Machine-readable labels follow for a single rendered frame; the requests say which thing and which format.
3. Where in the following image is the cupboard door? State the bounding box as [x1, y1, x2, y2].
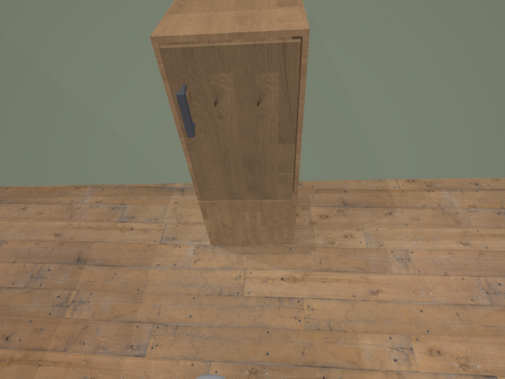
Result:
[159, 39, 301, 201]

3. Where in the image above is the handle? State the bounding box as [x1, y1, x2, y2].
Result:
[176, 84, 196, 137]

